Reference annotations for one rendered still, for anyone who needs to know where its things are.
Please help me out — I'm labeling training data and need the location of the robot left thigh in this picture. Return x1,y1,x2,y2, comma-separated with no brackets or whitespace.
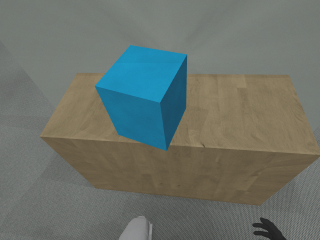
119,218,153,240

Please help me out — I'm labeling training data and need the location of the carton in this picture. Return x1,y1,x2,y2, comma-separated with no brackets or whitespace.
95,45,187,151

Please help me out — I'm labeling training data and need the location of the pedestal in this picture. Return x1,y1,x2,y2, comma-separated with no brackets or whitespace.
39,73,320,206

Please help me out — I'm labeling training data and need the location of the robot right hand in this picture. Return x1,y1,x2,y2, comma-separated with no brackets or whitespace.
252,217,286,240

